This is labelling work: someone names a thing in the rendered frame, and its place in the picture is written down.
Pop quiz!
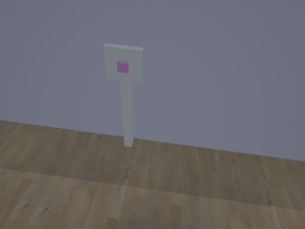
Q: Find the button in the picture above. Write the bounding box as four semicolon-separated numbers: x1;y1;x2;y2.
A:
116;60;129;73

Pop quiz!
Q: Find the panel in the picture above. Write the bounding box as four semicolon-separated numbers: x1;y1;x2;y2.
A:
103;43;144;147

